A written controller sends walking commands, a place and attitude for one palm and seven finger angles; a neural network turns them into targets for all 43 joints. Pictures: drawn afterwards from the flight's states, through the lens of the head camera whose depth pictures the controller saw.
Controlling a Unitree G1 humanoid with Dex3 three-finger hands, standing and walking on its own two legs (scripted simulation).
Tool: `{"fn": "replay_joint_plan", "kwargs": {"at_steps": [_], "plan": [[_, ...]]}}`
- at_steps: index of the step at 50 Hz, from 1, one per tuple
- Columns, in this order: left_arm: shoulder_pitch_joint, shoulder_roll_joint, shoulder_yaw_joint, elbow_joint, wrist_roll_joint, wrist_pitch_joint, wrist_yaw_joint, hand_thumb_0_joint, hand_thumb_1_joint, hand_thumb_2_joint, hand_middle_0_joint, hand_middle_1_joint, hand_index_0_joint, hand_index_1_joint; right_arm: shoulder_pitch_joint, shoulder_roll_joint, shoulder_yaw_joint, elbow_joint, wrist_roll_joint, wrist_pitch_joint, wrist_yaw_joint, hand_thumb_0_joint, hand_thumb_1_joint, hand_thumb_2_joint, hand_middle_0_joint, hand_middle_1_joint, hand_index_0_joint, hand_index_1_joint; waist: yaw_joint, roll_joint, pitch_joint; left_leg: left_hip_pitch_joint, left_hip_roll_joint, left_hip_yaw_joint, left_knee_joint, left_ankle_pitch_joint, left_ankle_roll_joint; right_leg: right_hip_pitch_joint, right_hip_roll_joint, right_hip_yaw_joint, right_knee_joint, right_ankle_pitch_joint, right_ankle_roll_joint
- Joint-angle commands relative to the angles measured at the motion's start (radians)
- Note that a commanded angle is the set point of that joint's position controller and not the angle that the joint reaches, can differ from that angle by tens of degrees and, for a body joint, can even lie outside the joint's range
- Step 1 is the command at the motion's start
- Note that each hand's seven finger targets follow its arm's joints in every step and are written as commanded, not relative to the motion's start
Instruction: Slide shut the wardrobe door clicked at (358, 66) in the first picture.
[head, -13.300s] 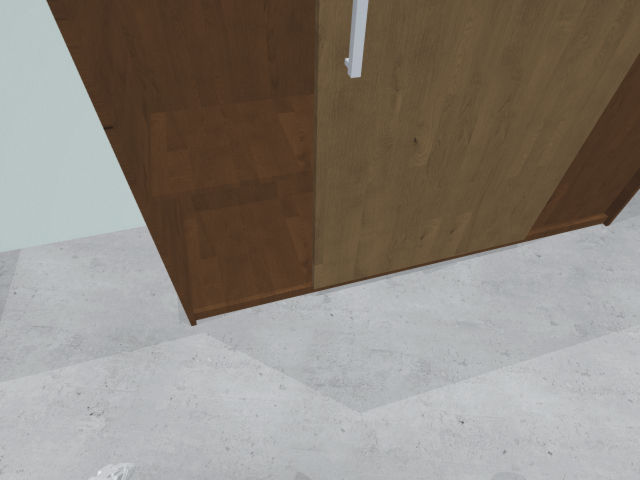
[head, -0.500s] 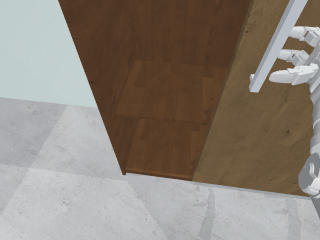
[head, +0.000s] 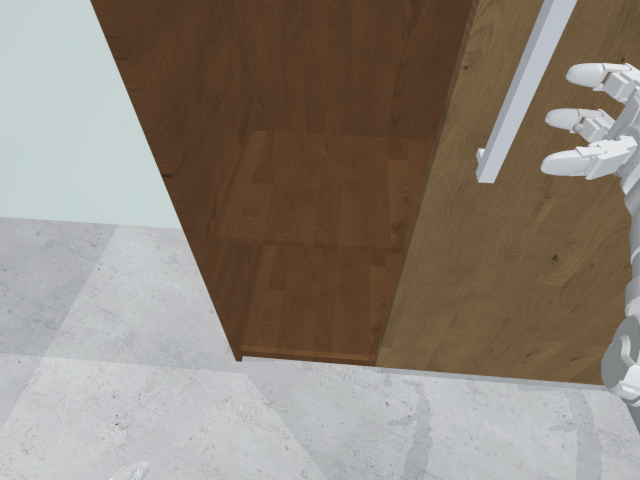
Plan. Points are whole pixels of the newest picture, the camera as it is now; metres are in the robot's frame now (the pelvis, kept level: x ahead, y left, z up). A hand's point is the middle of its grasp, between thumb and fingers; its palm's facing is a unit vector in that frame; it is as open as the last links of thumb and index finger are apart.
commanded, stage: move the hooked fingers beside the handle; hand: right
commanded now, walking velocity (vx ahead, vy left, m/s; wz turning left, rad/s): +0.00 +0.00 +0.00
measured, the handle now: (522, 70) +0.55 -0.15 +0.26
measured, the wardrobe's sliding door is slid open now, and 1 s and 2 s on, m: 0.44 0.44 0.44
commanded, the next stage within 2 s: feel for the door with the fingertips in 1.64 s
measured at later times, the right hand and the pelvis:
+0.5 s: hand (569, 122) +0.48 -0.20 +0.24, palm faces -0.01 +1.00 -0.02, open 14.0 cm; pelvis -0.01 +0.00 +0.00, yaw +1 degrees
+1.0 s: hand (594, 131) +0.46 -0.22 +0.24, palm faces -0.01 +1.00 -0.01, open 14.0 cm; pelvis -0.01 +0.00 +0.00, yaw +0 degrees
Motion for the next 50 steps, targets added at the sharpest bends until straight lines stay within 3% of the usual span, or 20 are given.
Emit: {"fn": "replay_joint_plan", "kwargs": {"at_steps": [1,2,3,7,8,10,12,15,17,18,21,27,28,33,35,37,39,42,44,50], "plan": [[0.054,0.164,0.058,-0.087,0.005,-0.043,0.010,0.000,0.900,0.900,-0.200,-0.300,-0.200,-0.300,-0.565,-0.217,-0.017,-0.258,0.020,-0.094,0.004,0.000,0.500,-0.300,0.300,1.200,0.300,1.200,0.019,-0.073,-0.347,0.078,-0.035,-0.019,-0.025,0.315,0.026,0.213,0.039,0.037,-0.032,0.312,-0.022],[0.052,0.162,0.059,-0.088,0.005,-0.045,0.009,0.000,0.900,0.900,-0.200,-0.300,-0.200,-0.300,-0.552,-0.203,-0.012,-0.263,0.022,-0.093,0.005,0.000,0.500,-0.300,0.300,1.200,0.300,1.200,0.017,-0.086,-0.351,0.077,-0.036,-0.017,-0.023,0.320,0.027,0.221,0.038,0.037,-0.030,0.325,-0.021],[0.058,0.163,0.058,-0.083,0.005,-0.045,0.008,0.000,0.900,0.900,-0.200,-0.300,-0.200,-0.300,-0.522,-0.211,-0.028,-0.231,0.025,-0.086,0.005,0.000,0.500,-0.300,0.300,1.200,0.300,1.200,0.011,-0.048,-0.340,0.081,-0.037,-0.015,-0.024,0.318,0.026,0.204,0.037,0.038,-0.033,0.320,-0.022],[0.058,0.165,0.058,-0.090,0.005,-0.040,0.006,0.000,0.900,0.900,-0.200,-0.300,-0.200,-0.300,-0.485,-0.231,-0.045,-0.216,0.014,-0.070,-0.002,0.000,0.500,-0.300,0.300,1.200,0.300,1.200,-0.001,-0.028,-0.312,0.098,-0.036,-0.016,-0.023,0.323,0.026,0.167,0.038,0.031,-0.041,0.315,-0.026],[0.060,0.168,0.058,-0.091,0.006,-0.036,0.006,0.000,0.900,0.900,-0.200,-0.300,-0.200,-0.300,-0.478,-0.267,-0.073,-0.216,0.010,-0.069,-0.009,0.000,0.500,-0.300,0.300,1.200,0.300,1.200,-0.006,-0.029,-0.304,0.099,-0.035,-0.016,-0.026,0.304,0.025,0.154,0.036,0.030,-0.045,0.293,-0.024],[0.058,0.169,0.059,-0.095,0.005,-0.035,0.006,0.000,0.900,0.900,-0.200,-0.300,-0.200,-0.300,-0.485,-0.268,-0.069,-0.222,0.004,-0.071,-0.015,0.000,0.500,-0.300,0.300,1.200,0.300,1.200,-0.002,-0.017,-0.292,0.097,-0.036,-0.018,-0.031,0.284,0.026,0.148,0.037,0.027,-0.047,0.273,-0.028],[0.056,0.163,0.056,-0.095,0.004,-0.037,0.008,0.000,0.900,0.900,-0.200,-0.300,-0.200,-0.300,-0.515,-0.226,-0.028,-0.228,0.003,-0.074,-0.014,0.000,0.500,-0.300,0.300,1.200,0.300,1.200,0.012,-0.040,-0.271,0.074,-0.037,-0.018,-0.038,0.251,0.024,0.147,0.036,0.031,-0.054,0.246,-0.025],[0.066,0.169,0.061,-0.090,0.006,-0.042,0.011,0.000,0.900,0.900,-0.200,-0.300,-0.200,-0.300,-0.543,-0.266,-0.058,-0.255,0.004,-0.091,-0.015,0.000,0.500,-0.300,0.300,1.200,0.300,1.200,0.011,-0.041,-0.311,0.076,-0.041,-0.019,-0.038,0.245,0.026,0.173,0.034,0.034,-0.050,0.251,-0.025],[0.063,0.161,0.056,-0.084,0.007,-0.049,0.011,0.000,0.900,0.900,-0.200,-0.300,-0.200,-0.300,-0.580,-0.214,-0.013,-0.237,0.003,-0.094,-0.012,0.000,0.500,-0.300,0.300,1.200,0.300,1.200,0.027,-0.072,-0.285,0.046,-0.040,-0.017,-0.044,0.221,0.024,0.176,0.035,0.037,-0.054,0.228,-0.022],[0.076,0.167,0.060,-0.077,0.009,-0.050,0.011,0.000,0.900,0.900,-0.200,-0.300,-0.200,-0.300,-0.565,-0.261,-0.056,-0.221,0.000,-0.098,-0.016,0.000,0.500,-0.300,0.300,1.200,0.300,1.200,0.020,-0.057,-0.301,0.055,-0.041,-0.016,-0.041,0.226,0.025,0.176,0.033,0.042,-0.053,0.236,-0.021],[0.075,0.164,0.058,-0.083,0.009,-0.054,0.008,0.000,0.900,0.900,-0.200,-0.300,-0.200,-0.300,-0.548,-0.238,-0.036,-0.233,-0.002,-0.099,-0.013,0.000,0.500,-0.300,0.300,1.200,0.300,1.200,0.013,-0.072,-0.330,0.068,-0.040,-0.017,-0.034,0.261,0.026,0.189,0.035,0.037,-0.050,0.274,-0.020],[0.078,0.170,0.060,-0.090,0.008,-0.046,0.007,0.000,0.900,0.900,-0.200,-0.300,-0.200,-0.300,-0.490,-0.280,-0.074,-0.206,-0.002,-0.083,-0.005,0.000,0.500,-0.300,0.300,1.200,0.300,1.200,0.003,-0.021,-0.305,0.097,-0.039,-0.020,-0.036,0.280,0.023,0.148,0.037,0.026,-0.052,0.263,-0.027],[0.079,0.173,0.061,-0.092,0.007,-0.044,0.008,0.000,0.900,0.900,-0.200,-0.300,-0.200,-0.300,-0.480,-0.311,-0.097,-0.207,-0.005,-0.080,-0.005,0.000,0.500,-0.300,0.300,1.200,0.300,1.200,-0.003,-0.026,-0.308,0.104,-0.038,-0.023,-0.034,0.287,0.024,0.145,0.036,0.023,-0.051,0.266,-0.028],[0.067,0.173,0.063,-0.107,0.003,-0.035,0.010,0.000,0.900,0.900,-0.200,-0.300,-0.200,-0.300,-0.457,-0.330,-0.103,-0.261,0.001,-0.081,0.012,0.000,0.500,-0.300,0.300,1.200,0.300,1.200,-0.005,-0.033,-0.321,0.123,-0.038,-0.026,-0.030,0.321,0.023,0.154,0.035,0.016,-0.045,0.289,-0.029],[0.059,0.171,0.064,-0.111,-0.001,-0.032,0.010,0.000,0.900,0.900,-0.200,-0.300,-0.200,-0.300,-0.444,-0.294,-0.074,-0.276,0.010,-0.076,0.024,0.000,0.500,-0.300,0.300,1.200,0.300,1.200,-0.001,-0.038,-0.315,0.111,-0.039,-0.026,-0.032,0.322,0.024,0.169,0.034,0.014,-0.040,0.297,-0.031],[0.055,0.174,0.062,-0.108,-0.003,-0.030,0.013,0.000,0.900,0.900,-0.200,-0.300,-0.200,-0.300,-0.455,-0.311,-0.084,-0.269,0.017,-0.068,0.031,0.000,0.500,-0.300,0.300,1.200,0.300,1.200,0.002,-0.050,-0.298,0.101,-0.037,-0.027,-0.037,0.299,0.022,0.156,0.035,0.015,-0.044,0.268,-0.029],[0.046,0.168,0.062,-0.111,-0.004,-0.033,0.013,0.000,0.900,0.900,-0.200,-0.300,-0.200,-0.300,-0.472,-0.265,-0.043,-0.293,0.018,-0.067,0.036,0.000,0.500,-0.300,0.300,1.200,0.300,1.200,0.007,-0.086,-0.303,0.080,-0.038,-0.024,-0.039,0.279,0.024,0.180,0.036,0.021,-0.045,0.266,-0.027],[0.048,0.173,0.060,-0.100,-0.002,-0.032,0.016,0.000,0.900,0.900,-0.200,-0.300,-0.200,-0.300,-0.477,-0.302,-0.074,-0.279,0.025,-0.064,0.039,0.000,0.500,-0.300,0.300,1.200,0.300,1.200,0.008,-0.063,-0.307,0.089,-0.037,-0.021,-0.036,0.297,0.024,0.177,0.036,0.023,-0.039,0.279,-0.028],[0.038,0.166,0.057,-0.103,-0.003,-0.037,0.014,0.000,0.900,0.900,-0.200,-0.300,-0.200,-0.300,-0.491,-0.237,-0.021,-0.284,0.028,-0.060,0.042,0.000,0.500,-0.300,0.300,1.200,0.300,1.200,0.017,-0.089,-0.283,0.058,-0.038,-0.019,-0.039,0.275,0.024,0.186,0.038,0.027,-0.039,0.269,-0.026],[0.048,0.174,0.056,-0.087,0.004,-0.040,0.013,0.000,0.900,0.900,-0.200,-0.300,-0.200,-0.300,-0.506,-0.272,-0.052,-0.233,0.025,-0.064,0.030,0.000,0.500,-0.300,0.300,1.200,0.300,1.200,0.012,-0.048,-0.292,0.066,-0.035,-0.019,-0.032,0.274,0.026,0.165,0.040,0.033,-0.035,0.266,-0.026]]}}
